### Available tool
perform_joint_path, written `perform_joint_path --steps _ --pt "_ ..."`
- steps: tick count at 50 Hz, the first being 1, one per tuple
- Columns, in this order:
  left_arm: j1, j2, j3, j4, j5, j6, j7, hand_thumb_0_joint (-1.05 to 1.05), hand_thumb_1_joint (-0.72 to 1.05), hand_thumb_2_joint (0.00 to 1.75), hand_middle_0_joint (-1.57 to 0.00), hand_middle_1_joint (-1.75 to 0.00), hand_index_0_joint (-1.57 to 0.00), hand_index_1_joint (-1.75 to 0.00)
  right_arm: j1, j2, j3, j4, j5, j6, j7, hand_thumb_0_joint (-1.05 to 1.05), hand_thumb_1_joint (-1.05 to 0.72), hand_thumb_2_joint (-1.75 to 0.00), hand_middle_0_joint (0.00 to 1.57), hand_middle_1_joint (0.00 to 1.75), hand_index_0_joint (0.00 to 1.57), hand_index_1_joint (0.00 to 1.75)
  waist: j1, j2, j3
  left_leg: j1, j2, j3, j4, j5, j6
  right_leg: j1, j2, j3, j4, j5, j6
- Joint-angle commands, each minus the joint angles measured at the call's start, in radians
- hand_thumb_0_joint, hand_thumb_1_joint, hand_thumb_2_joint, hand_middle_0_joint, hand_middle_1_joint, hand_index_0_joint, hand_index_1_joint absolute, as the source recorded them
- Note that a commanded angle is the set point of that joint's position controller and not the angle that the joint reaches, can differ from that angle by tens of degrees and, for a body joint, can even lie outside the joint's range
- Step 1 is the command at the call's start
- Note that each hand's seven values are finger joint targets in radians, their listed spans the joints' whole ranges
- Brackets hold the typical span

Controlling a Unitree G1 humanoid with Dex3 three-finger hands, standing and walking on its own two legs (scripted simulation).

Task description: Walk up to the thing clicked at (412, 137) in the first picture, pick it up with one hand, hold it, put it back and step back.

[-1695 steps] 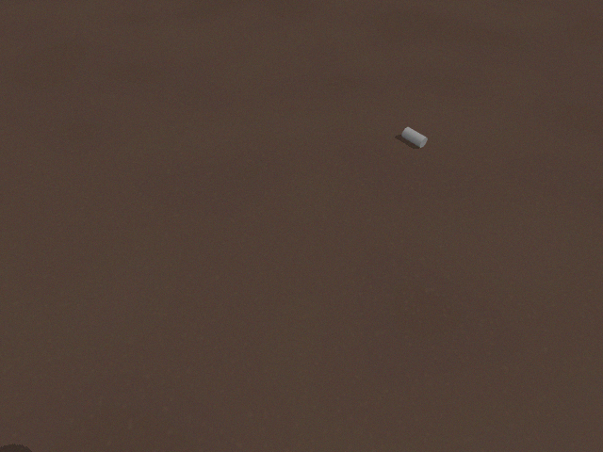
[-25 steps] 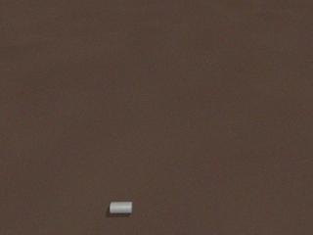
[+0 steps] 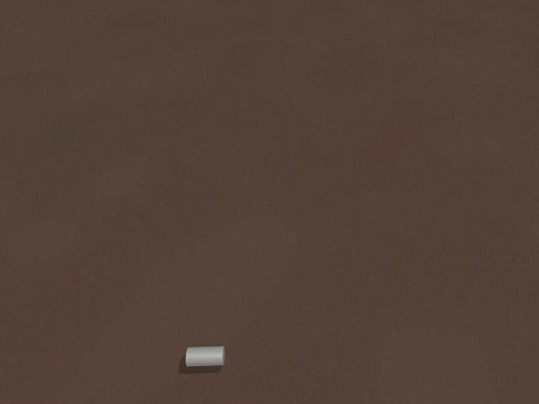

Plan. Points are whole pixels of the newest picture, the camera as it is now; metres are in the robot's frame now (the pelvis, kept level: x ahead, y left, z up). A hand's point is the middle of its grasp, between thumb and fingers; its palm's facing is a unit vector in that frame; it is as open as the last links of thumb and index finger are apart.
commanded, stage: stand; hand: left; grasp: from above
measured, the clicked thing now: (205, 356) +0.41 +0.24 -0.75
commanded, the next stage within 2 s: step back in 0.86 s
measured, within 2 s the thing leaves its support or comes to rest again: neither
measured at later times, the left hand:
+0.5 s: hand out of the picture +0.08 +0.25 -0.16, palm faces +0.00 -0.94 -0.33, open 7.4 cm
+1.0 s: hand out of the picture +0.09 +0.26 -0.16, palm faces -0.02 -0.93 -0.37, open 7.4 cm
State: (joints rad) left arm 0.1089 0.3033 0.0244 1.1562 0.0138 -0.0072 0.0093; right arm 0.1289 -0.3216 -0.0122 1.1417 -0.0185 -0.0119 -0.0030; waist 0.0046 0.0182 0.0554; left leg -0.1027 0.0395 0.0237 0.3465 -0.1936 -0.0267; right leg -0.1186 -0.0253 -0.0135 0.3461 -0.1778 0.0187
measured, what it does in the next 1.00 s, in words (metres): stands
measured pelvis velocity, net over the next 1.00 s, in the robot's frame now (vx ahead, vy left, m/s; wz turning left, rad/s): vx -0.01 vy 0.00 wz -0.01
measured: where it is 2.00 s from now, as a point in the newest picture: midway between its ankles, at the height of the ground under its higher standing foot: outside the picture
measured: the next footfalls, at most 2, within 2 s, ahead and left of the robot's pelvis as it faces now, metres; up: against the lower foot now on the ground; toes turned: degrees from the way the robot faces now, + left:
left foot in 1.34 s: -0.07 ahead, +0.13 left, +0.00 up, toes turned -2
right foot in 1.74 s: -0.14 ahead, -0.11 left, +0.00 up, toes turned -1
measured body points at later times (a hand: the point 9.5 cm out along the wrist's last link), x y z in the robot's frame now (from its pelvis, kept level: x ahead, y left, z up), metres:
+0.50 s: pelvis +0.01 +0.00 +0.00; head +0.02 -0.01 +0.45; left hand +0.08 +0.29 -0.13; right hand +0.08 -0.29 -0.14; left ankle +0.00 +0.14 -0.75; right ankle +0.01 -0.13 -0.75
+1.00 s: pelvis -0.01 +0.00 -0.01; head +0.04 +0.00 +0.44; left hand +0.09 +0.31 -0.13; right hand +0.08 -0.31 -0.14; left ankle +0.00 +0.14 -0.75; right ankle +0.01 -0.13 -0.75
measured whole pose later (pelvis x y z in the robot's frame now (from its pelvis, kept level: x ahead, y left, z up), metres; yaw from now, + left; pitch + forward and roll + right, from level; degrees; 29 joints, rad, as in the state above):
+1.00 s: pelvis -0.01 +0.00 -0.01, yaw -1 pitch -1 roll +1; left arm 0.08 0.37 0.04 1.04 -0.01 0.01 0.01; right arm 0.07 -0.36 -0.03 1.06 0.01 0.02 0.02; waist -0.01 -0.01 0.12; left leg -0.20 0.04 0.04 0.46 -0.24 -0.02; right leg -0.24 -0.03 0.01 0.50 -0.23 0.01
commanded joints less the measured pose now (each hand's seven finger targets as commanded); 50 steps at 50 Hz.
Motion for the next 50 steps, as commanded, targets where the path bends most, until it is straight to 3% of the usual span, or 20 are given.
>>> perform_joint_path --steps 1,14,19,27,34,42,43,44,46,50 --pt "-0.036 0.209 0.038 -0.053 0.001 -0.016 0.011 0.00 0.90 0.90 -0.20 -0.30 -0.20 -0.30 -0.038 -0.198 -0.032 -0.052 -0.001 -0.019 -0.017 0.00 -0.90 -0.90 0.20 0.30 0.20 0.30 -0.001 -0.014 -0.059 -0.016 0.090 -0.079 -0.071 0.095 0.037 0.014 -0.098 0.079 -0.059 0.108 -0.028" --pt "-0.040 0.220 0.036 -0.059 -0.001 -0.018 0.008 0.00 0.90 0.90 -0.20 -0.30 -0.20 -0.30 -0.038 -0.208 -0.031 -0.051 0.001 -0.020 -0.016 0.00 -0.90 -0.90 0.20 0.30 0.20 0.30 -0.006 -0.017 -0.076 -0.003 0.095 -0.071 -0.063 0.141 0.039 0.024 -0.107 0.084 -0.054 0.165 -0.031" --pt "-0.039 0.217 0.032 -0.055 -0.002 -0.019 0.008 0.00 0.90 0.90 -0.20 -0.30 -0.20 -0.30 -0.041 -0.212 -0.031 -0.053 0.001 -0.017 -0.013 0.00 -0.90 -0.90 0.20 0.30 0.20 0.30 -0.005 -0.026 -0.065 0.001 0.096 -0.074 -0.065 0.122 0.039 0.009 -0.103 0.079 -0.062 0.132 -0.028" --pt "-0.042 0.228 0.033 -0.062 -0.002 -0.022 0.009 0.00 0.90 0.90 -0.20 -0.30 -0.20 -0.30 -0.043 -0.214 -0.031 -0.057 0.002 -0.018 -0.012 0.00 -0.90 -0.90 0.20 0.30 0.20 0.30 -0.008 -0.017 -0.087 0.013 0.097 -0.070 -0.057 0.177 0.040 0.034 -0.108 0.077 -0.052 0.207 -0.031" --pt "-0.041 0.231 0.033 -0.061 -0.004 -0.019 0.006 0.00 0.90 0.90 -0.20 -0.30 -0.20 -0.30 -0.048 -0.213 -0.029 -0.055 0.003 -0.018 -0.013 0.00 -0.90 -0.90 0.20 0.30 0.20 0.30 -0.004 -0.018 -0.070 0.015 0.098 -0.072 -0.073 0.141 0.035 0.021 -0.104 0.080 -0.059 0.162 -0.030" --pt "-0.037 0.229 0.031 -0.065 -0.004 -0.019 0.005 0.00 0.90 0.90 -0.20 -0.30 -0.20 -0.30 -0.048 -0.220 -0.030 -0.059 0.003 -0.020 -0.012 0.00 -0.90 -0.90 0.20 0.30 0.20 0.30 -0.003 -0.018 -0.080 0.022 0.101 -0.066 -0.066 0.172 0.039 0.024 -0.110 0.085 -0.061 0.194 -0.031" --pt "-0.046 0.312 0.060 -0.109 -0.023 -0.009 0.008 0.00 0.90 0.90 -0.20 -0.30 -0.20 -0.30 -0.078 -0.292 -0.057 -0.083 0.019 0.002 -0.007 0.00 -0.90 -0.90 0.20 0.30 0.20 0.30 -0.012 -0.026 0.016 -0.047 0.092 -0.089 0.026 0.308 0.062 -0.060 -0.090 0.091 0.037 0.364 -0.035" --pt "-0.035 0.299 0.059 -0.122 -0.028 -0.004 0.012 0.00 0.90 0.90 -0.20 -0.30 -0.20 -0.30 -0.062 -0.279 -0.057 -0.094 0.026 0.010 -0.006 0.00 -0.90 -0.90 0.20 0.30 0.20 0.30 -0.013 -0.022 -0.001 -0.051 0.096 -0.084 0.044 0.349 0.072 -0.065 -0.083 0.078 0.072 0.375 -0.039" --pt "-0.021 0.279 0.059 -0.156 -0.030 0.002 0.014 0.00 0.90 0.90 -0.20 -0.30 -0.20 -0.30 -0.043 -0.279 -0.066 -0.117 0.030 0.018 -0.004 0.00 -0.90 -0.90 0.20 0.30 0.20 0.30 -0.022 0.003 -0.082 -0.041 0.118 -0.094 0.067 0.414 0.107 -0.054 -0.060 0.062 0.159 0.339 -0.053" --pt "-0.010 0.269 0.056 -0.213 -0.014 0.018 0.012 0.00 0.90 0.90 -0.20 -0.30 -0.20 -0.30 -0.070 -0.302 -0.091 -0.178 0.026 0.039 -0.002 0.00 -0.90 -0.90 0.20 0.30 0.20 0.30 -0.025 0.049 -0.137 -0.095 0.145 -0.113 0.120 0.319 0.164 -0.081 -0.032 0.047 0.278 0.225 -0.075"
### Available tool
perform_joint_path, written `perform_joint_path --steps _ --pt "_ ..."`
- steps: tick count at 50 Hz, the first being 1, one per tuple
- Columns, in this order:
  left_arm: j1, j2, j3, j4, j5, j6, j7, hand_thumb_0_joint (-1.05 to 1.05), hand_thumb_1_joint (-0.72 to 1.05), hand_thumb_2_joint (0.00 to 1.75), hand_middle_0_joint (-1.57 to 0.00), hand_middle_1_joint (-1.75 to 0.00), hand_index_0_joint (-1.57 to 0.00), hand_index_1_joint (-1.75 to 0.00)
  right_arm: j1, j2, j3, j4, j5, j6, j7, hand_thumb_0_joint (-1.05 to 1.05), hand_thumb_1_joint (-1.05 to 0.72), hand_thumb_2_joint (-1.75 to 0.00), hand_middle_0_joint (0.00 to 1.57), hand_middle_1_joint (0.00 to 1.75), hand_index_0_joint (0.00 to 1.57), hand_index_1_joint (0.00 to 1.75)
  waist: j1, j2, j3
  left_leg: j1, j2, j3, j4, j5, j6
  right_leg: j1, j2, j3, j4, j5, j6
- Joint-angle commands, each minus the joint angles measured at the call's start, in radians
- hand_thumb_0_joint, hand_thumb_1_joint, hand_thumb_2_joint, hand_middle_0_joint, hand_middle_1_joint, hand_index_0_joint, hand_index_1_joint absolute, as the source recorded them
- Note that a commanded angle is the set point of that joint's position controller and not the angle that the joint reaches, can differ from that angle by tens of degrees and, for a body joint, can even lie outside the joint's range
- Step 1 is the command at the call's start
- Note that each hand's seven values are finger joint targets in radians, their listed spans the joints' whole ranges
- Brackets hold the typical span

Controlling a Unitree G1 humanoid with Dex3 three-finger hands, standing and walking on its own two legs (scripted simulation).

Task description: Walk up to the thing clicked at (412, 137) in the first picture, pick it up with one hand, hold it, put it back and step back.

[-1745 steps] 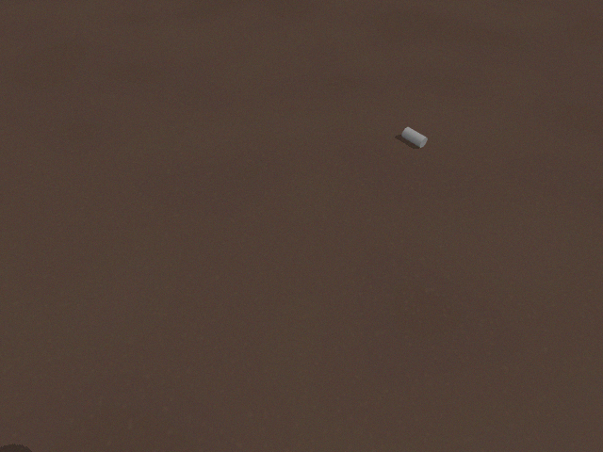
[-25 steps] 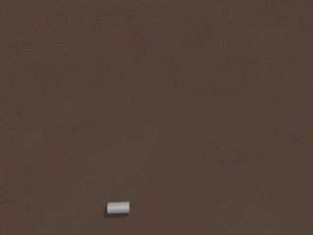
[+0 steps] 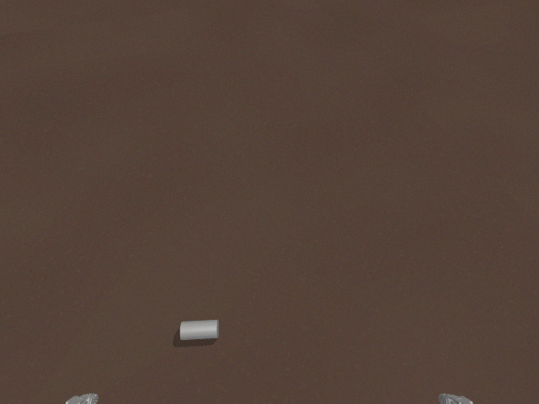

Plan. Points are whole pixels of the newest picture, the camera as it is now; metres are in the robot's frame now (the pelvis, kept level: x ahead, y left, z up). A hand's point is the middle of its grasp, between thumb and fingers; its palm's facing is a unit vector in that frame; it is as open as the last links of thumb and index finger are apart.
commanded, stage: step back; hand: left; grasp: from above
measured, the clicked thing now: (200, 329) +0.41 +0.25 -0.74
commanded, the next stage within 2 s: none
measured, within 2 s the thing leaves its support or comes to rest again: neither
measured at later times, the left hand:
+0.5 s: hand out of the picture +0.04 +0.28 -0.17, palm faces -0.03 -0.93 -0.36, open 7.4 cm
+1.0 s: hand out of the picture -0.08 +0.25 -0.13, palm faces -0.04 -0.90 -0.43, open 7.4 cm
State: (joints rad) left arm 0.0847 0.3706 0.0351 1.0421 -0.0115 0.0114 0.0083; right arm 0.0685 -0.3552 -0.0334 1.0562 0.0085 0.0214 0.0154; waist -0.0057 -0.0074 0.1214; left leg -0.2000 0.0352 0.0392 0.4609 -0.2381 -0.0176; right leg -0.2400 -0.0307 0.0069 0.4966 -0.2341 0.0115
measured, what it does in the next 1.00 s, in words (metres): walks backwards: left foot, then right foot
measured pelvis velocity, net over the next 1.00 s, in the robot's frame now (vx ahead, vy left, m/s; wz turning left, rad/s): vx -0.21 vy -0.01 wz -0.04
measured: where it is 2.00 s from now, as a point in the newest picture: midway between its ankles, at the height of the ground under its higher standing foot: outside the picture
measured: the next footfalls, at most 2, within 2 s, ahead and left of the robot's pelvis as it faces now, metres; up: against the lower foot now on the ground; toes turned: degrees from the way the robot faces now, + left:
left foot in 0.34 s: -0.07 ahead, +0.12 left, +0.00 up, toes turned -1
right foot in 0.74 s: -0.13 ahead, -0.11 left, +0.00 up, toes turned +0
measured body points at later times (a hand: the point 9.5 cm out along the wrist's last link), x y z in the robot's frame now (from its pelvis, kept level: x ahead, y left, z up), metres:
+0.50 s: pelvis -0.10 +0.02 -0.01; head -0.03 +0.05 +0.43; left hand +0.04 +0.33 -0.14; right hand -0.05 -0.29 -0.12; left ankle -0.11 +0.13 -0.74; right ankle -0.08 -0.12 -0.67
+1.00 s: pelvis -0.21 -0.01 -0.01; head -0.15 -0.03 +0.43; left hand -0.08 +0.29 -0.10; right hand -0.12 -0.32 -0.14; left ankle -0.25 +0.14 -0.67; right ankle -0.17 -0.11 -0.74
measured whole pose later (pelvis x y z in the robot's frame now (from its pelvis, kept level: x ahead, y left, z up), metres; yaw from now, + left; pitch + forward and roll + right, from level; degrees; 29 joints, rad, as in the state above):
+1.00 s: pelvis -0.21 -0.01 -0.01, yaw -3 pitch -2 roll +1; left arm 0.13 0.34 0.06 0.77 0.03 0.03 0.02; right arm 0.15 -0.41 -0.04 0.86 0.01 0.05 -0.02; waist 0.02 0.04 0.18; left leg -0.39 -0.10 -0.13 1.08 -0.53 -0.02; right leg -0.33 0.02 0.03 0.60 -0.24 -0.04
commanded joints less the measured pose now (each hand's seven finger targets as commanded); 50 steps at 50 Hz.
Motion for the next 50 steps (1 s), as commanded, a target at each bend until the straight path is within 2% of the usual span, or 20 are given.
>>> perform_joint_path --steps 1,4,6,7,11,14,16,17,18,19,22,24,30,34,36,37,38,39,43,50 --pt "0.042 0.206 0.047 -0.106 0.013 0.002 0.011 0.00 0.90 0.90 -0.20 -0.30 -0.20 -0.30 -0.023 -0.269 -0.072 -0.110 0.001 0.010 -0.021 0.00 -0.90 -0.90 0.20 0.30 0.20 0.30 -0.001 0.089 -0.211 -0.012 0.150 -0.132 0.035 0.327 0.162 0.038 -0.031 0.033 0.152 0.262 -0.078" --pt "0.077 0.248 0.062 -0.133 0.019 0.003 0.010 0.00 0.90 0.90 -0.20 -0.30 -0.20 -0.30 -0.041 -0.236 -0.071 -0.154 0.004 0.022 -0.017 0.00 -0.90 -0.90 0.20 0.30 0.20 0.30 0.022 -0.008 -0.225 -0.063 0.051 -0.075 0.222 0.147 0.118 0.002 -0.123 0.150 0.048 0.307 -0.151" --pt "0.034 0.343 0.086 -0.170 0.038 -0.003 0.014 0.00 0.90 0.90 -0.20 -0.30 -0.20 -0.30 -0.032 -0.193 -0.063 -0.174 0.000 0.038 -0.014 0.00 -0.90 -0.90 0.20 0.30 0.20 0.30 0.040 -0.259 -0.175 -0.161 -0.140 -0.041 0.574 -0.335 0.052 -0.063 -0.343 0.433 -0.165 0.374 -0.307" --pt "0.007 0.357 0.092 -0.194 0.054 -0.008 0.017 0.00 0.90 0.90 -0.20 -0.30 -0.20 -0.30 0.018 -0.195 -0.066 -0.172 -0.010 0.045 -0.014 0.00 -0.90 -0.90 0.20 0.30 0.20 0.30 0.022 -0.230 -0.173 -0.162 -0.120 -0.147 0.690 -0.385 0.049 -0.104 -0.369 0.449 -0.156 0.346 -0.335" --pt "-0.116 0.286 0.081 -0.254 0.063 0.001 0.032 0.00 0.90 0.90 -0.20 -0.30 -0.20 -0.30 0.154 -0.223 -0.075 -0.154 0.011 0.033 -0.014 0.00 -0.90 -0.90 0.20 0.30 0.20 0.30 -0.035 -0.210 -0.214 -0.143 -0.068 -0.133 0.597 -0.283 0.029 -0.028 -0.232 0.232 -0.053 0.295 -0.235" --pt "-0.025 0.256 0.076 -0.254 0.052 0.018 0.032 0.00 0.90 0.90 -0.20 -0.30 -0.20 -0.30 0.147 -0.210 -0.069 -0.156 -0.022 0.018 -0.017 0.00 -0.90 -0.90 0.20 0.30 0.20 0.30 0.014 -0.172 -0.226 -0.130 -0.055 -0.074 0.211 -0.246 0.031 0.105 -0.198 0.209 0.050 0.353 -0.202" --pt "-0.014 0.258 0.074 -0.260 0.027 0.033 0.021 0.00 0.90 0.90 -0.20 -0.30 -0.20 -0.30 0.184 -0.206 -0.075 -0.145 -0.046 0.003 -0.023 0.00 -0.90 -0.90 0.20 0.30 0.20 0.30 -0.016 -0.121 -0.188 -0.009 -0.051 -0.052 -0.047 0.031 0.036 0.006 -0.150 0.176 0.143 0.296 -0.136" --pt "0.025 0.204 0.062 -0.271 0.020 0.039 0.019 0.00 0.90 0.90 -0.20 -0.30 -0.20 -0.30 0.143 -0.277 -0.093 -0.166 -0.067 -0.003 -0.026 0.00 -0.90 -0.90 0.20 0.30 0.20 0.30 0.011 0.061 -0.160 0.043 0.124 -0.316 -0.118 0.140 0.086 -0.150 -0.039 0.121 0.266 0.076 -0.075" --pt "0.008 0.176 0.056 -0.281 0.022 0.037 0.027 0.00 0.90 0.90 -0.20 -0.30 -0.20 -0.30 0.084 -0.384 -0.108 -0.191 -0.063 -0.006 -0.020 0.00 -0.90 -0.90 0.20 0.30 0.20 0.30 0.016 0.246 -0.111 0.045 0.294 -0.496 -0.126 0.400 0.164 -0.316 0.146 0.060 0.398 -0.374 -0.024" --pt "-0.069 0.209 0.074 -0.281 0.041 0.035 0.042 0.00 0.90 0.90 -0.20 -0.30 -0.20 -0.30 0.117 -0.410 -0.116 -0.196 -0.046 -0.014 -0.019 0.00 -0.90 -0.90 0.20 0.30 0.20 0.30 -0.061 0.260 -0.121 -0.042 0.374 -0.586 -0.134 0.453 0.265 -0.261 0.150 0.188 0.574 -0.454 -0.017" --pt "0.010 0.190 0.075 -0.241 0.015 0.034 0.036 0.00 0.90 0.90 -0.20 -0.30 -0.20 -0.30 0.016 -0.278 -0.079 -0.204 -0.048 -0.021 -0.043 0.00 -0.90 -0.90 0.20 0.30 0.20 0.30 0.036 0.139 -0.105 0.067 0.169 -0.258 -0.014 0.614 0.143 -0.336 0.167 0.235 0.706 -0.252 -0.038" --pt "0.055 0.206 0.086 -0.237 0.026 0.027 0.032 0.00 0.90 0.90 -0.20 -0.30 -0.20 -0.30 0.032 -0.265 -0.080 -0.227 -0.038 -0.022 -0.049 0.00 -0.90 -0.90 0.20 0.30 0.20 0.30 0.030 0.172 -0.137 0.126 0.200 -0.266 0.020 0.622 0.216 -0.312 0.148 0.193 0.723 -0.254 -0.014" --pt "0.007 0.182 0.089 -0.295 0.032 0.015 0.020 0.00 0.90 0.90 -0.20 -0.30 -0.20 -0.30 0.146 -0.269 -0.090 -0.243 -0.030 -0.019 -0.057 0.00 -0.90 -0.90 0.20 0.30 0.20 0.30 -0.043 0.138 -0.154 0.235 0.239 -0.277 0.063 0.637 0.273 -0.286 0.106 0.128 0.492 -0.295 0.015" --pt "0.089 0.168 0.093 -0.269 0.033 0.008 0.010 0.00 0.90 0.90 -0.20 -0.30 -0.20 -0.30 0.098 -0.285 -0.087 -0.273 -0.026 -0.008 -0.049 0.00 -0.90 -0.90 0.20 0.30 0.20 0.30 -0.012 0.178 -0.191 0.136 0.198 -0.235 0.105 0.498 0.219 -0.097 0.071 0.031 0.172 -0.197 -0.012" --pt "0.176 0.155 0.096 -0.227 0.040 -0.001 0.012 0.00 0.90 0.90 -0.20 -0.30 -0.20 -0.30 0.045 -0.277 -0.080 -0.284 -0.014 0.004 -0.043 0.00 -0.90 -0.90 0.20 0.30 0.20 0.30 0.040 0.148 -0.215 0.048 0.179 -0.206 0.180 0.408 0.174 0.059 0.066 0.010 -0.086 0.034 -0.034" --pt "0.166 0.215 0.109 -0.235 0.054 -0.011 0.015 0.00 0.90 0.90 -0.20 -0.30 -0.20 -0.30 0.060 -0.237 -0.067 -0.284 -0.005 0.006 -0.041 0.00 -0.90 -0.90 0.20 0.30 0.20 0.30 0.028 0.050 -0.222 -0.101 0.119 -0.197 0.231 0.240 0.112 0.170 -0.006 0.150 -0.077 0.191 -0.058" --pt "0.144 0.308 0.131 -0.255 0.050 -0.014 0.012 0.00 0.90 0.90 -0.20 -0.30 -0.20 -0.30 0.043 -0.193 -0.053 -0.306 0.005 0.007 -0.038 0.00 -0.90 -0.90 0.20 0.30 0.20 0.30 0.038 -0.190 -0.181 -0.272 -0.074 -0.121 0.413 -0.081 0.039 0.155 -0.195 0.430 -0.104 0.311 -0.172" --pt "0.101 0.361 0.134 -0.280 0.051 -0.014 0.013 0.00 0.90 0.90 -0.20 -0.30 -0.20 -0.30 0.012 -0.198 -0.065 -0.297 -0.003 0.019 -0.058 0.00 -0.90 -0.90 0.20 0.30 0.20 0.30 0.067 -0.269 -0.129 -0.236 -0.126 -0.162 0.653 -0.431 0.023 -0.045 -0.363 0.579 -0.145 0.409 -0.329" --pt "-0.003 0.225 0.109 -0.326 0.038 -0.006 0.023 0.00 0.90 0.90 -0.20 -0.30 -0.20 -0.30 0.128 -0.230 -0.061 -0.237 0.005 0.014 -0.058 0.00 -0.90 -0.90 0.20 0.30 0.20 0.30 -0.007 -0.104 -0.105 -0.249 -0.158 -0.208 0.791 -0.288 0.009 -0.009 -0.180 0.252 -0.052 0.482 -0.226" --pt "0.126 0.218 0.102 -0.346 0.049 0.006 0.031 0.00 0.90 0.90 -0.20 -0.30 -0.20 -0.30 0.101 -0.210 -0.054 -0.269 -0.013 0.006 -0.055 0.00 -0.90 -0.90 0.20 0.30 0.20 0.30 0.070 -0.174 -0.175 -0.266 -0.113 -0.128 0.450 -0.312 -0.014 0.229 -0.194 0.268 -0.011 0.507 -0.238"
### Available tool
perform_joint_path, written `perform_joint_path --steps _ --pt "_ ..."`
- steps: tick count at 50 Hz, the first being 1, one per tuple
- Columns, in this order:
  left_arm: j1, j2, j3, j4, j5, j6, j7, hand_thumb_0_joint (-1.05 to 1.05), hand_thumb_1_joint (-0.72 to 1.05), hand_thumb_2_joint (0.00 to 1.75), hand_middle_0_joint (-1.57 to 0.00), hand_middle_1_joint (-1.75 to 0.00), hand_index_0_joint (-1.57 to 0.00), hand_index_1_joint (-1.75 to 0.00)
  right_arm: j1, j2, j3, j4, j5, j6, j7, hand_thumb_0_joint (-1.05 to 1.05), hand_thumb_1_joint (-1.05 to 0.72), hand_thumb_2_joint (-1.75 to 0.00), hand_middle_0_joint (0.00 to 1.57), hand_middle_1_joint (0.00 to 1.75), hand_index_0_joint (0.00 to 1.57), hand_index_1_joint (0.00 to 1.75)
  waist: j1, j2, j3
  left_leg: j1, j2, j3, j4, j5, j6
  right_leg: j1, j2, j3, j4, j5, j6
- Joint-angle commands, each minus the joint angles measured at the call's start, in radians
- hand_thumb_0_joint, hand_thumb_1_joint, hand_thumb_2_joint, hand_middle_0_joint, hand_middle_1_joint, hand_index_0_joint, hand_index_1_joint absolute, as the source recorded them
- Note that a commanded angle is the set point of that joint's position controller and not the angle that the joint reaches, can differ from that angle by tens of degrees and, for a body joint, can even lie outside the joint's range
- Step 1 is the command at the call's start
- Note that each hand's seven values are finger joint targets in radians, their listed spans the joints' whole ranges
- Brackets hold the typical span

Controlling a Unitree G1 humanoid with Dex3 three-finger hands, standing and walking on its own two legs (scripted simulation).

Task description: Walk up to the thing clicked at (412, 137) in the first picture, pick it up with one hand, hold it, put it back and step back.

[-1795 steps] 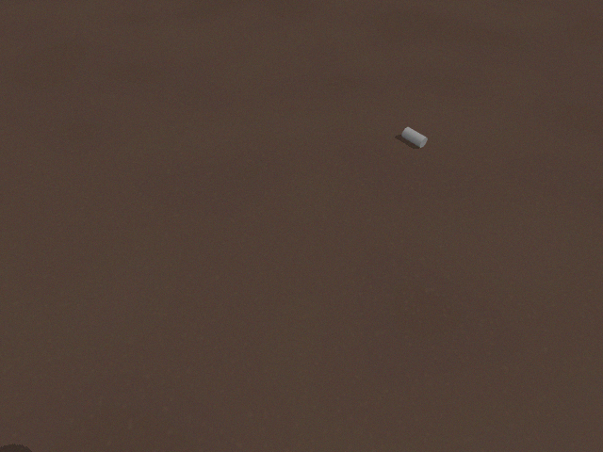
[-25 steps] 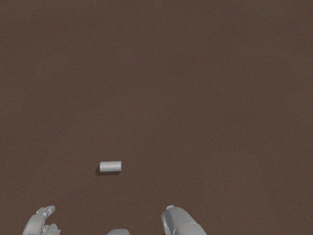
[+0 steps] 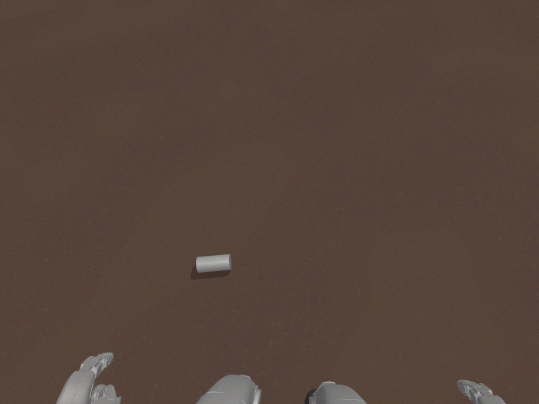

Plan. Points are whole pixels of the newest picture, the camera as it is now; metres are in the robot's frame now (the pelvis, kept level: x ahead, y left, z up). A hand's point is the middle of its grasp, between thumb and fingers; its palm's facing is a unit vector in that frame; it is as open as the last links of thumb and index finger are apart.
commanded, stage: step back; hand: left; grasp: from above
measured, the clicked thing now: (214, 263) +0.62 +0.28 -0.73
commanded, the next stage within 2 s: none
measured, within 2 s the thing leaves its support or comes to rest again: neither
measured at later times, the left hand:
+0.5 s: hand out of the picture -0.09 +0.26 -0.16, palm faces -0.02 -0.91 -0.41, open 7.4 cm
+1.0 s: hand out of the picture -0.23 +0.26 -0.15, palm faces +0.05 -0.91 -0.41, open 7.4 cm
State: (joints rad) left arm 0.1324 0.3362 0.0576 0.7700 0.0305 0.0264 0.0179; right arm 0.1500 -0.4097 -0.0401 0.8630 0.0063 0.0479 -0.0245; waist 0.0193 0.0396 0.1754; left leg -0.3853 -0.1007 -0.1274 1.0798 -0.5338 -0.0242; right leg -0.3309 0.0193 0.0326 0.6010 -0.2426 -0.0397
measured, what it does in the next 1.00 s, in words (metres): walks backwards: left foot, then right foot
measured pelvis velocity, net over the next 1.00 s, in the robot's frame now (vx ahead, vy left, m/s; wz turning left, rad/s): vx -0.34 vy -0.02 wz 0.05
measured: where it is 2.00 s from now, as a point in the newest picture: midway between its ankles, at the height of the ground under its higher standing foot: outside the picture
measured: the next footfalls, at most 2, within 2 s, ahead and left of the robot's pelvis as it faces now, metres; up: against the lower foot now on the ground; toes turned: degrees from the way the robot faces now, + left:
left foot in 0.14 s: -0.03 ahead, +0.12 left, +0.00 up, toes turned +0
right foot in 0.50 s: -0.16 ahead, -0.15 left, +0.00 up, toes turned +1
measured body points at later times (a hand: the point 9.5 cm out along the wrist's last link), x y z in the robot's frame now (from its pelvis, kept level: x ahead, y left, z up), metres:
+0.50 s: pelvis -0.16 -0.02 -0.01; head -0.11 -0.02 +0.43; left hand -0.09 +0.31 -0.13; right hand -0.03 -0.33 -0.12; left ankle -0.07 +0.12 -0.73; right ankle -0.20 -0.15 -0.73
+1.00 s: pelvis -0.34 -0.02 +0.00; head -0.29 -0.01 +0.44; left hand -0.24 +0.31 -0.12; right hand -0.25 -0.32 -0.12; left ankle -0.32 +0.09 -0.73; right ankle -0.32 -0.15 -0.65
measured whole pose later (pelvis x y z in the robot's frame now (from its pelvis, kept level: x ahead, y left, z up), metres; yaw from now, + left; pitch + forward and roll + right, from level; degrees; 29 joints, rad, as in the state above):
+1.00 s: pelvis -0.34 -0.02 +0.00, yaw +3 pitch -3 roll -1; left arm 0.12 0.40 0.06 0.84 0.00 0.06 0.04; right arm 0.18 -0.36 -0.04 0.87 -0.04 0.06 0.02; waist -0.01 -0.01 0.18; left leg -0.29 -0.02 -0.02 0.64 -0.30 0.03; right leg -0.52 0.09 0.12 1.18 -0.52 -0.01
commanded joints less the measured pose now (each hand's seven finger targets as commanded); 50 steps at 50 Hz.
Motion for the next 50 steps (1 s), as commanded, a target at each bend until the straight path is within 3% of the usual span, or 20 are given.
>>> perform_joint_path --steps 1,5,6,8,9,11,13,18,23,25,26,27,28,31,38,42,43,44,45,50 --pt "0.060 0.263 0.083 -0.083 0.006 -0.008 0.023 0.00 0.90 0.90 -0.20 -0.30 -0.20 -0.30 0.050 -0.150 -0.046 -0.071 -0.013 -0.021 -0.012 0.00 -0.90 -0.90 0.20 0.30 0.20 0.30 0.031 -0.241 -0.251 -0.039 0.048 0.048 -0.249 0.001 0.002 0.314 -0.262 0.255 -0.109 0.503 -0.185" --pt "-0.006 0.276 0.070 -0.103 -0.009 0.008 0.011 0.00 0.90 0.90 -0.20 -0.30 -0.20 -0.30 0.153 -0.148 -0.063 -0.027 -0.023 -0.031 0.003 0.00 -0.90 -0.90 0.20 0.30 0.20 0.30 -0.041 -0.198 -0.275 0.186 0.071 0.117 -0.637 0.284 0.053 0.174 -0.211 0.202 -0.053 0.286 -0.095" --pt "0.002 0.252 0.062 -0.107 -0.010 0.013 0.007 0.00 0.90 0.90 -0.20 -0.30 -0.20 -0.30 0.135 -0.185 -0.077 -0.037 -0.038 -0.033 0.006 0.00 -0.90 -0.90 0.20 0.30 0.20 0.30 -0.038 -0.102 -0.251 0.220 0.157 -0.027 -0.660 0.295 0.096 0.043 -0.150 0.176 0.003 0.120 -0.040" --pt "-0.063 0.249 0.079 -0.114 -0.008 0.009 0.020 0.00 0.90 0.90 -0.20 -0.30 -0.20 -0.30 0.052 -0.338 -0.107 -0.075 -0.043 -0.034 0.017 0.00 -0.90 -0.90 0.20 0.30 0.20 0.30 -0.079 0.201 -0.178 0.083 0.520 -0.417 -0.786 0.455 0.326 -0.130 0.076 0.062 0.422 -0.423 0.040" --pt "-0.083 0.252 0.084 -0.091 0.002 0.011 0.024 0.00 0.90 0.90 -0.20 -0.30 -0.20 -0.30 0.020 -0.312 -0.102 -0.076 -0.045 -0.043 0.012 0.00 -0.90 -0.90 0.20 0.30 0.20 0.30 -0.069 0.125 -0.141 0.015 0.513 -0.397 -0.773 0.540 0.340 -0.101 0.090 0.158 0.581 -0.406 0.034" --pt "0.025 0.227 0.081 -0.045 -0.023 0.015 0.021 0.00 0.90 0.90 -0.20 -0.30 -0.20 -0.30 -0.074 -0.231 -0.070 -0.089 -0.050 -0.046 0.002 0.00 -0.90 -0.90 0.20 0.30 0.20 0.30 0.018 0.051 -0.127 0.066 0.376 -0.179 -0.713 0.653 0.255 -0.150 0.116 0.189 0.703 -0.293 0.023" --pt "0.085 0.241 0.091 -0.021 -0.016 0.014 0.013 0.00 0.90 0.90 -0.20 -0.30 -0.20 -0.30 -0.077 -0.209 -0.070 -0.103 -0.040 -0.049 -0.003 0.00 -0.90 -0.90 0.20 0.30 0.20 0.30 0.032 0.084 -0.134 0.114 0.360 -0.124 -0.675 0.672 0.257 -0.159 0.099 0.163 0.715 -0.255 0.043" --pt "0.044 0.217 0.076 -0.038 -0.007 0.003 0.003 0.00 0.90 0.90 -0.20 -0.30 -0.20 -0.30 0.035 -0.214 -0.082 -0.098 -0.035 -0.043 -0.006 0.00 -0.90 -0.90 0.20 0.30 0.20 0.30 -0.050 0.124 -0.184 0.306 0.361 -0.108 -0.613 0.710 0.290 -0.148 0.051 0.093 0.422 -0.300 0.086" --pt "0.160 0.206 0.071 0.035 -0.006 -0.013 -0.002 0.00 0.90 0.90 -0.20 -0.30 -0.20 -0.30 -0.016 -0.237 -0.083 -0.120 -0.030 -0.014 0.006 0.00 -0.90 -0.90 0.20 0.30 0.20 0.30 -0.010 0.161 -0.269 0.230 0.311 -0.063 -0.526 0.627 0.211 0.100 0.021 -0.031 -0.074 -0.107 0.051" --pt "0.210 0.248 0.081 0.061 0.010 -0.023 0.001 0.00 0.90 0.90 -0.20 -0.30 -0.20 -0.30 -0.037 -0.201 -0.071 -0.124 -0.016 -0.001 0.011 0.00 -0.90 -0.90 0.20 0.30 0.20 0.30 0.018 0.077 -0.254 0.045 0.247 -0.050 -0.447 0.430 0.126 0.221 -0.033 0.071 -0.181 0.010 0.005" --pt "0.197 0.339 0.105 0.041 0.019 -0.027 0.000 0.00 0.90 0.90 -0.20 -0.30 -0.20 -0.30 -0.042 -0.144 -0.057 -0.146 -0.006 -0.003 0.012 0.00 -0.90 -0.90 0.20 0.30 0.20 0.30 0.018 -0.178 -0.221 -0.150 0.073 0.009 -0.268 0.157 0.057 0.240 -0.233 0.366 -0.219 0.057 -0.072" --pt "0.112 0.440 0.122 0.008 0.018 -0.022 0.000 0.00 0.90 0.90 -0.20 -0.30 -0.20 -0.30 -0.091 -0.146 -0.066 -0.145 -0.013 0.003 -0.010 0.00 -0.90 -0.90 0.20 0.30 0.20 0.30 0.063 -0.345 -0.161 -0.116 0.006 -0.004 -0.018 -0.101 0.029 -0.034 -0.433 0.553 -0.304 0.095 -0.244" --pt "0.056 0.409 0.113 -0.018 0.010 -0.029 0.006 0.00 0.90 0.90 -0.20 -0.30 -0.20 -0.30 -0.081 -0.186 -0.077 -0.135 -0.012 0.009 -0.012 0.00 -0.90 -0.90 0.20 0.30 0.20 0.30 0.028 -0.277 -0.103 -0.079 0.033 -0.097 0.130 -0.071 0.024 -0.142 -0.445 0.550 -0.324 0.093 -0.257" --pt "-0.068 0.298 0.090 -0.046 0.014 -0.028 0.018 0.00 0.90 0.90 -0.20 -0.30 -0.20 -0.30 0.039 -0.178 -0.067 -0.075 0.003 -0.001 -0.009 0.00 -0.90 -0.90 0.20 0.30 0.20 0.30 -0.047 -0.162 -0.116 -0.085 -0.025 -0.055 0.185 0.060 0.013 -0.043 -0.261 0.210 -0.157 0.306 -0.163" --pt "0.073 0.300 0.083 -0.033 0.008 -0.010 0.034 0.00 0.90 0.90 -0.20 -0.30 -0.20 -0.30 0.006 -0.150 -0.058 -0.103 -0.026 -0.009 -0.002 0.00 -0.90 -0.90 0.20 0.30 0.20 0.30 0.052 -0.238 -0.197 -0.069 0.050 0.057 -0.258 -0.001 0.006 0.251 -0.295 0.219 -0.065 0.475 -0.162" --pt "0.013 0.299 0.060 -0.049 -0.012 0.010 0.031 0.00 0.90 0.90 -0.20 -0.30 -0.20 -0.30 0.145 -0.174 -0.080 -0.046 -0.038 -0.008 0.016 0.00 -0.90 -0.90 0.20 0.30 0.20 0.30 -0.037 -0.200 -0.244 0.204 0.089 0.083 -0.637 0.255 0.065 0.062 -0.226 0.176 0.013 0.211 -0.061" --pt "0.031 0.256 0.047 -0.052 -0.015 0.011 0.029 0.00 0.90 0.90 -0.20 -0.30 -0.20 -0.30 0.131 -0.231 -0.095 -0.053 -0.055 -0.010 0.020 0.00 -0.90 -0.90 0.20 0.30 0.20 0.30 -0.031 0.004 -0.237 0.255 0.272 -0.180 -0.701 0.334 0.135 -0.092 -0.121 0.094 0.173 -0.004 -0.003" --pt "-0.049 0.260 0.057 -0.070 -0.024 0.006 0.041 0.00 0.90 0.90 -0.20 -0.30 -0.20 -0.30 0.047 -0.340 -0.108 -0.078 -0.046 -0.002 0.032 0.00 -0.90 -0.90 0.20 0.30 0.20 0.30 -0.061 0.241 -0.214 0.096 0.462 -0.390 -0.776 0.423 0.295 -0.132 0.038 -0.039 0.406 -0.404 0.039" --pt "-0.088 0.274 0.069 -0.059 -0.005 0.009 0.048 0.00 0.90 0.90 -0.20 -0.30 -0.20 -0.30 0.024 -0.340 -0.115 -0.087 -0.052 -0.010 0.030 0.00 -0.90 -0.90 0.20 0.30 0.20 0.30 -0.076 0.186 -0.176 -0.004 0.498 -0.438 -0.794 0.443 0.346 -0.094 0.046 0.091 0.581 -0.430 0.034" --pt "0.093 0.248 0.070 0.038 -0.022 0.007 0.023 0.00 0.90 0.90 -0.20 -0.30 -0.20 -0.30 -0.086 -0.196 -0.064 -0.103 -0.047 -0.020 0.011 0.00 -0.90 -0.90 0.20 0.30 0.20 0.30 0.032 0.084 -0.154 0.086 0.308 -0.090 -0.668 0.522 0.241 -0.106 0.054 0.095 0.617 -0.249 0.039"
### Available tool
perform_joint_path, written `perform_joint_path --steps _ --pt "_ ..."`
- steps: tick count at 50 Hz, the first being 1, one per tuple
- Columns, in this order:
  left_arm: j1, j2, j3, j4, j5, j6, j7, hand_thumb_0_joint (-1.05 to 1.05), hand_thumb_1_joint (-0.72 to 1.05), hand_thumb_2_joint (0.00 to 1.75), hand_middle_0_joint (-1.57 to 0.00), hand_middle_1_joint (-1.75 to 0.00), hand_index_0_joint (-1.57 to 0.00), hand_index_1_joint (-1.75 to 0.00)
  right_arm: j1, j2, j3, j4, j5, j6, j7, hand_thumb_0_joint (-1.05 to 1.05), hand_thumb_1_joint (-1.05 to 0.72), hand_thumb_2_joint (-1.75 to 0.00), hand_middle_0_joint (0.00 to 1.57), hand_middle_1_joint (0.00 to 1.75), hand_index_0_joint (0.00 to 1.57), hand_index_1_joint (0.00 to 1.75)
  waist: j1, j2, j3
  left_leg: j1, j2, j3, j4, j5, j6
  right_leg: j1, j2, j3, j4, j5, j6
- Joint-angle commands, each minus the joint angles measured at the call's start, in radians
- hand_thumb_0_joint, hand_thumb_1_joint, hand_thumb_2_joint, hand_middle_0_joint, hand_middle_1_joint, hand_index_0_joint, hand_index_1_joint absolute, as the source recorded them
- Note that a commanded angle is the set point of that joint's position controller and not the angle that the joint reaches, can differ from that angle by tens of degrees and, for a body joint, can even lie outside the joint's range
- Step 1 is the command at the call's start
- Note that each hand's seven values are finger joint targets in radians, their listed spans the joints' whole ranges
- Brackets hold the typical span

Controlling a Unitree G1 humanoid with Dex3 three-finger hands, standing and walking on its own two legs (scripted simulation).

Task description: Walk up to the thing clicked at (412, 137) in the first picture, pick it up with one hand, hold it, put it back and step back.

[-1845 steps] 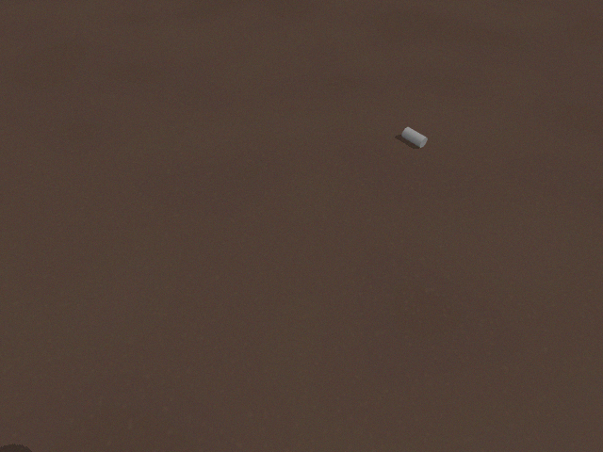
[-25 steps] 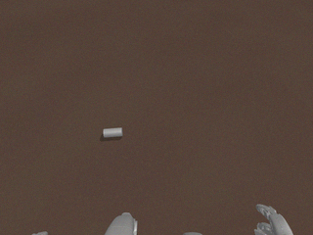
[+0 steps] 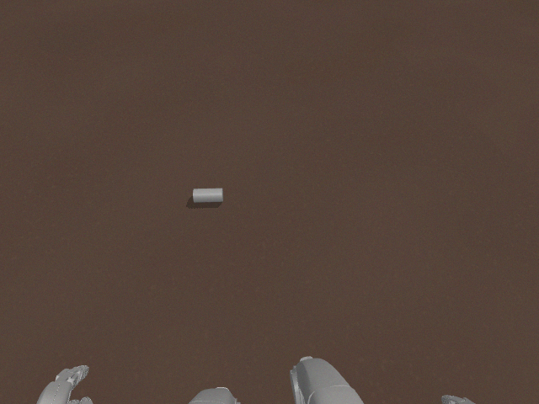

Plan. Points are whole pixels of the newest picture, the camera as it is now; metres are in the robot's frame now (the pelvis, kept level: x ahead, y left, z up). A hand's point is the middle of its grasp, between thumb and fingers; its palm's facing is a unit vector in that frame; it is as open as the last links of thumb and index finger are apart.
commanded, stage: step back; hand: left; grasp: from above
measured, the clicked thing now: (208, 195) +0.97 +0.25 -0.73
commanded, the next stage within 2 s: stand in 1.16 s
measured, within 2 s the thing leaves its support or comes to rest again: neither
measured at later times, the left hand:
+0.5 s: hand out of the picture -0.02 +0.28 -0.14, palm faces +0.00 -0.92 -0.38, open 7.4 cm
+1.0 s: hand out of the picture +0.06 +0.26 -0.15, palm faces +0.01 -0.94 -0.34, open 7.4 cm
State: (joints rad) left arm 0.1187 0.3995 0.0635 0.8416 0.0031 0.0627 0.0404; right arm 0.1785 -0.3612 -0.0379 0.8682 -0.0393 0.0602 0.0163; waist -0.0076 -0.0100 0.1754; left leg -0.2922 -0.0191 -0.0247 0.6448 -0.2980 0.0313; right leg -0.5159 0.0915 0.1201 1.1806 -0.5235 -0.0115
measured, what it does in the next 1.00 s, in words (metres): steps on the spot: right foot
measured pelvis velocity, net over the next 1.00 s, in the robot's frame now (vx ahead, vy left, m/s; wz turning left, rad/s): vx -0.03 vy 0.01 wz -0.01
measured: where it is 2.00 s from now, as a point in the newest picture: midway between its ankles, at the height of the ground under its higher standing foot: outside the picture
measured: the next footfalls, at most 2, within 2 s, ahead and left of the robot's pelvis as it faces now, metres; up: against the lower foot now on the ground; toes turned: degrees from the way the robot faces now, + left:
right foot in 0.16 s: -0.01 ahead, -0.13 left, +0.00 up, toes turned -2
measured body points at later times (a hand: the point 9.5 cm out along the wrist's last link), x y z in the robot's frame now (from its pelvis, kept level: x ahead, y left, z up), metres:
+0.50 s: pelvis -0.08 +0.01 +0.00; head -0.07 +0.01 +0.45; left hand -0.02 +0.33 -0.12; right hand -0.03 -0.31 -0.12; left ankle -0.05 +0.13 -0.73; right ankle -0.09 -0.12 -0.72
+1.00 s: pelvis -0.03 +0.01 +0.00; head -0.01 +0.01 +0.45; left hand +0.06 +0.31 -0.12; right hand +0.04 -0.30 -0.12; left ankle -0.02 +0.13 -0.72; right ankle -0.05 -0.13 -0.72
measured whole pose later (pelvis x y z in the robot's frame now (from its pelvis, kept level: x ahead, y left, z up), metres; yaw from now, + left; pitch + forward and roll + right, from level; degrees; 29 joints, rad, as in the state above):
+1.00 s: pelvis -0.03 +0.01 +0.00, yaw +0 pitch -2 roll +0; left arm 0.12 0.36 0.02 1.01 0.00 -0.02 0.00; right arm 0.17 -0.36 -0.05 1.03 -0.03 -0.03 0.01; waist 0.02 -0.01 0.08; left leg -0.25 0.00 0.01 0.58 -0.29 0.00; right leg -0.22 -0.04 -0.01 0.60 -0.35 0.02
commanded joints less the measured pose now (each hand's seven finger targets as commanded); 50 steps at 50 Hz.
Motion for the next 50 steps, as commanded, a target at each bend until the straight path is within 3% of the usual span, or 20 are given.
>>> perform_joint_path --steps 1,5,7,8,9,10,13,17,20,21,23,25,34,36,37,42,45,46,48,50 --pt "0.107 0.165 0.057 -0.036 0.014 -0.038 -0.006 0.00 0.90 0.90 -0.20 -0.30 -0.20 -0.30 -0.077 -0.231 -0.068 -0.100 0.000 -0.035 -0.028 0.00 -0.90 -0.90 0.20 0.30 0.20 0.30 0.034 0.148 -0.174 0.080 0.224 -0.201 -0.230 0.206 0.185 0.066 -0.030 -0.014 -0.078 0.024 0.021" --pt "0.072 0.163 0.046 -0.018 0.021 -0.073 -0.025 0.00 0.90 0.90 -0.20 -0.30 -0.20 -0.30 -0.010 -0.265 -0.081 -0.071 -0.009 -0.035 -0.021 0.00 -0.90 -0.90 0.20 0.30 0.20 0.30 -0.023 0.175 -0.210 0.126 0.229 -0.231 -0.244 -0.122 0.171 0.211 -0.059 -0.097 -0.562 -0.024 0.016" --pt "0.180 0.153 0.048 0.051 0.032 -0.088 -0.021 0.00 0.90 0.90 -0.20 -0.30 -0.20 -0.30 -0.039 -0.269 -0.080 -0.068 0.000 -0.020 -0.018 0.00 -0.90 -0.90 0.20 0.30 0.20 0.30 0.036 0.158 -0.209 0.012 0.210 -0.180 -0.166 -0.113 0.124 0.400 -0.048 -0.122 -0.848 0.169 -0.023" --pt "0.192 0.198 0.065 0.064 0.045 -0.097 -0.017 0.00 0.90 0.90 -0.20 -0.30 -0.20 -0.30 -0.015 -0.215 -0.065 -0.066 0.002 -0.021 -0.017 0.00 -0.90 -0.90 0.20 0.30 0.20 0.30 0.036 0.058 -0.196 -0.129 0.158 -0.145 -0.060 -0.174 0.072 0.492 -0.106 0.029 -0.857 0.147 -0.047" --pt "0.172 0.263 0.083 0.043 0.056 -0.106 -0.016 0.00 0.90 0.90 -0.20 -0.30 -0.20 -0.30 -0.046 -0.157 -0.046 -0.086 0.010 -0.028 -0.011 0.00 -0.90 -0.90 0.20 0.30 0.20 0.30 0.058 -0.126 -0.153 -0.328 0.008 -0.081 0.073 -0.219 -0.013 0.471 -0.307 0.374 -0.924 -0.118 -0.120" --pt "0.076 0.352 0.097 0.020 0.057 -0.101 -0.015 0.00 0.90 0.90 -0.20 -0.30 -0.20 -0.30 -0.100 -0.202 -0.065 -0.076 0.004 -0.028 -0.028 0.00 -0.90 -0.90 0.20 0.30 0.20 0.30 0.082 -0.188 -0.077 -0.203 0.020 -0.135 0.227 -0.259 -0.037 0.138 -0.491 0.509 -0.980 -0.275 -0.245" --pt "-0.017 0.233 0.066 0.008 0.036 -0.121 -0.014 0.00 0.90 0.90 -0.20 -0.30 -0.20 -0.30 -0.024 -0.208 -0.067 -0.008 0.030 -0.047 -0.013 0.00 -0.90 -0.90 0.20 0.30 0.20 0.30 0.009 -0.041 -0.044 -0.152 -0.016 -0.148 0.268 -0.092 -0.045 0.182 -0.320 0.226 -0.894 -0.010 -0.160" --pt "0.054 0.248 0.072 0.031 0.049 -0.115 -0.030 0.00 0.90 0.90 -0.20 -0.30 -0.20 -0.30 -0.045 -0.207 -0.062 -0.008 0.014 -0.067 0.002 0.00 -0.90 -0.90 0.20 0.30 0.20 0.30 0.062 -0.154 -0.069 -0.121 0.000 -0.057 0.080 -0.165 -0.046 0.262 -0.305 0.172 -0.895 -0.102 -0.148" --pt "0.030 0.239 0.055 0.030 0.038 -0.096 -0.038 0.00 0.90 0.90 -0.20 -0.30 -0.20 -0.30 0.011 -0.188 -0.069 0.025 0.010 -0.090 0.000 0.00 -0.90 -0.90 0.20 0.30 0.20 0.30 0.019 -0.146 -0.085 0.071 -0.016 0.025 -0.194 -0.066 -0.030 0.210 -0.285 0.095 -0.805 0.024 -0.127" --pt "0.053 0.205 0.038 0.034 0.037 -0.089 -0.041 0.00 0.90 0.90 -0.20 -0.30 -0.20 -0.30 0.034 -0.192 -0.077 0.041 0.006 -0.101 -0.008 0.00 -0.90 -0.90 0.20 0.30 0.20 0.30 0.012 -0.100 -0.115 0.180 -0.014 -0.004 -0.257 -0.024 -0.022 0.177 -0.247 0.044 -0.713 0.108 -0.102" --pt "0.029 0.137 0.017 0.032 0.010 -0.086 -0.044 0.00 0.90 0.90 -0.20 -0.30 -0.20 -0.30 0.079 -0.299 -0.096 0.049 -0.003 -0.111 -0.015 0.00 -0.90 -0.90 0.20 0.30 0.20 0.30 -0.013 0.168 -0.169 0.230 0.274 -0.499 -0.401 -0.358 0.112 -0.005 -0.089 -0.114 -0.437 0.010 -0.016" --pt "0.000 0.202 0.040 0.036 0.017 -0.086 -0.040 0.00 0.90 0.90 -0.20 -0.30 -0.20 -0.30 0.071 -0.305 -0.099 0.041 -0.002 -0.118 -0.017 0.00 -0.90 -0.90 0.20 0.30 0.20 0.30 -0.012 0.077 -0.088 0.094 0.321 -0.518 -0.424 -0.368 0.191 0.030 -0.135 -0.033 -0.292 -0.015 -0.020" --pt "0.121 0.167 0.046 0.127 0.028 -0.114 -0.033 0.00 0.90 0.90 -0.20 -0.30 -0.20 -0.30 -0.045 -0.194 -0.053 0.009 0.024 -0.089 -0.018 0.00 -0.90 -0.90 0.20 0.30 0.20 0.30 0.075 0.090 -0.171 -0.126 0.137 -0.158 -0.139 0.036 0.045 0.496 -0.096 -0.118 -0.780 0.290 -0.017" --pt "0.091 0.294 0.067 0.113 0.034 -0.123 -0.027 0.00 0.90 0.90 -0.20 -0.30 -0.20 -0.30 -0.027 -0.143 -0.038 0.013 0.029 -0.082 -0.029 0.00 -0.90 -0.90 0.20 0.30 0.20 0.30 0.073 -0.174 -0.152 -0.221 -0.027 -0.061 0.132 -0.233 -0.024 0.421 -0.421 0.333 -0.937 0.041 -0.168" --pt "0.025 0.301 0.067 0.083 0.036 -0.124 -0.033 0.00 0.90 0.90 -0.20 -0.30 -0.20 -0.30 0.001 -0.196 -0.055 0.037 0.019 -0.084 -0.034 0.00 -0.90 -0.90 0.20 0.30 0.20 0.30 0.049 -0.134 -0.114 -0.166 0.021 -0.071 0.210 -0.277 -0.036 0.319 -0.486 0.373 -0.917 0.058 -0.234" --pt "-0.039 0.234 0.042 0.075 0.025 -0.126 -0.031 0.00 0.90 0.90 -0.20 -0.30 -0.20 -0.30 0.044 -0.179 -0.049 0.094 0.018 -0.097 -0.021 0.00 -0.90 -0.90 0.20 0.30 0.20 0.30 0.019 -0.158 -0.137 -0.045 0.041 0.000 0.031 -0.130 -0.025 0.308 -0.346 0.081 -0.816 0.418 -0.148" --pt "-0.047 0.198 0.023 0.075 0.014 -0.109 -0.035 0.00 0.90 0.90 -0.20 -0.30 -0.20 -0.30 0.061 -0.175 -0.059 0.118 0.009 -0.109 -0.024 0.00 -0.90 -0.90 0.20 0.30 0.20 0.30 -0.010 -0.106 -0.194 0.161 0.036 0.009 -0.221 0.177 -0.009 0.269 -0.270 -0.034 -0.658 0.599 -0.070" --pt "-0.035 0.169 0.010 0.074 0.006 -0.107 -0.033 0.00 0.90 0.90 -0.20 -0.30 -0.20 -0.30 0.050 -0.204 -0.065 0.115 0.003 -0.112 -0.029 0.00 -0.90 -0.90 0.20 0.30 0.20 0.30 -0.002 -0.022 -0.226 0.208 0.123 -0.092 -0.221 0.343 0.014 0.239 -0.221 -0.071 -0.593 0.569 -0.034" --pt "-0.033 0.161 0.011 0.101 -0.010 -0.095 -0.030 0.00 0.90 0.90 -0.20 -0.30 -0.20 -0.30 -0.052 -0.265 -0.061 0.097 0.019 -0.113 -0.026 0.00 -0.90 -0.90 0.20 0.30 0.20 0.30 0.033 0.083 -0.207 0.046 0.261 -0.248 -0.248 0.270 0.118 0.327 -0.136 -0.103 -0.605 0.210 -0.002" --pt "-0.049 0.163 0.008 0.112 0.001 -0.104 -0.028 0.00 0.90 0.90 -0.20 -0.30 -0.20 -0.30 -0.093 -0.226 -0.044 0.112 0.018 -0.110 -0.026 0.00 -0.90 -0.90 0.20 0.30 0.20 0.30 0.042 0.069 -0.211 0.054 0.203 -0.160 -0.218 0.376 0.060 0.388 -0.166 -0.082 -0.698 0.339 -0.017"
